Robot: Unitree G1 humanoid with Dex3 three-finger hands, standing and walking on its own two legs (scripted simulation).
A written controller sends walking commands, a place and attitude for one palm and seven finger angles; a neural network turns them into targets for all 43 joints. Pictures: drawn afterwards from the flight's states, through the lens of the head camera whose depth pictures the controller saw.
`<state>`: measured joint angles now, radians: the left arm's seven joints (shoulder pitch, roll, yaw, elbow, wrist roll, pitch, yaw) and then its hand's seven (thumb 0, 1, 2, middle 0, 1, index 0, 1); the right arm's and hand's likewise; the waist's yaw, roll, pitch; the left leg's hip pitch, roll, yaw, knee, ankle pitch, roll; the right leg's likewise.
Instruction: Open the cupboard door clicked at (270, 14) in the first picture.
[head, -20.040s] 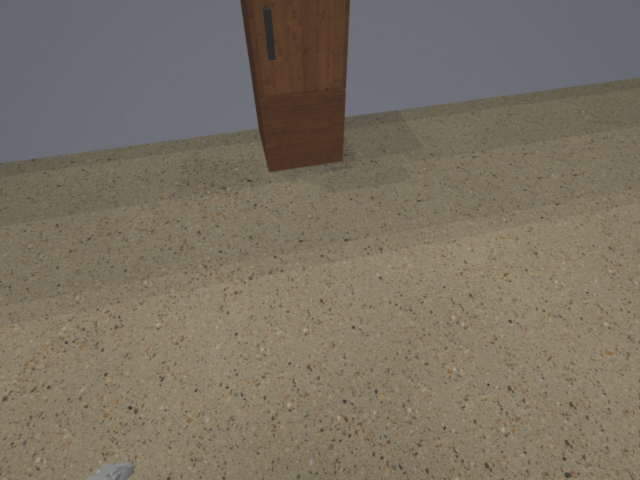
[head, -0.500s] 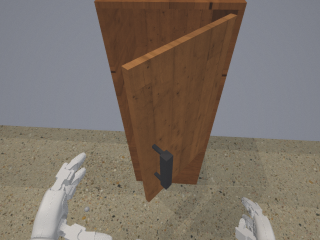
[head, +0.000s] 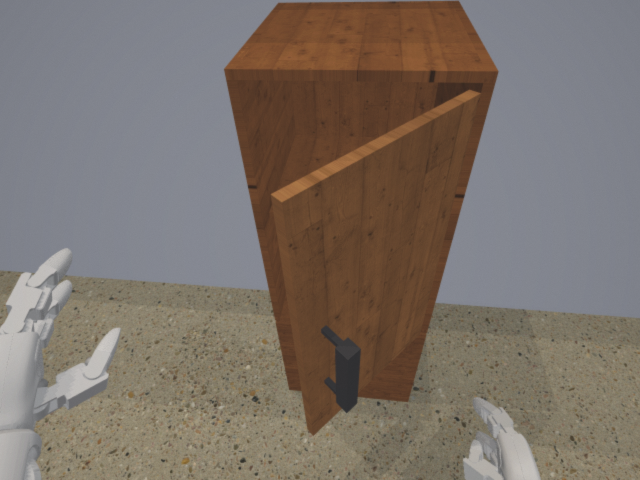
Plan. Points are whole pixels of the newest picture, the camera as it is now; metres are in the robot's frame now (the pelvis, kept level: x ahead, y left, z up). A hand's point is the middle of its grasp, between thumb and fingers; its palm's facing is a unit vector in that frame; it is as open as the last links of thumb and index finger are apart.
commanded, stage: draw the hand back to the body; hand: left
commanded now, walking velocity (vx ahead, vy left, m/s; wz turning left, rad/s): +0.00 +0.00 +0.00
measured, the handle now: (337, 369) +0.32 +0.02 -0.08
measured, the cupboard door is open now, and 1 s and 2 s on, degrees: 49 49 49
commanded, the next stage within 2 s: step back with the hand held close in 0.44 s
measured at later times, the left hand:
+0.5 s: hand (81, 348) +0.18 +0.25 +0.17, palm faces +0.44 -0.80 -0.40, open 7.4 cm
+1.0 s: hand (52, 375) +0.16 +0.26 +0.17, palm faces +0.35 -0.78 -0.51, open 7.4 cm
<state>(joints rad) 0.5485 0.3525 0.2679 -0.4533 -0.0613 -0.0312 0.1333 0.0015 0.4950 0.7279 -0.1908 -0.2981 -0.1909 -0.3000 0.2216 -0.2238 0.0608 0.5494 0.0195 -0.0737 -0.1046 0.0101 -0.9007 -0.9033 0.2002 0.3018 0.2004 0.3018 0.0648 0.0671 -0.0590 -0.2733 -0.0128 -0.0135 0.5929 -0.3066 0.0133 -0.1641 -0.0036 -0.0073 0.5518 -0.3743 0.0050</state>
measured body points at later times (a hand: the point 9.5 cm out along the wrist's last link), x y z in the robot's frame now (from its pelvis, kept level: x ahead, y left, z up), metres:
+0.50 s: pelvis +0.00 -0.01 +0.01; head -0.02 -0.04 +0.46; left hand +0.15 +0.29 +0.19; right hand +0.19 -0.23 -0.07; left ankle +0.01 +0.11 -0.73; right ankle -0.05 -0.12 -0.73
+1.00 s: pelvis -0.05 +0.00 +0.01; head -0.03 -0.01 +0.46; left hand +0.13 +0.30 +0.19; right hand +0.13 -0.25 -0.07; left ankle +0.01 +0.11 -0.73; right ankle -0.05 -0.12 -0.73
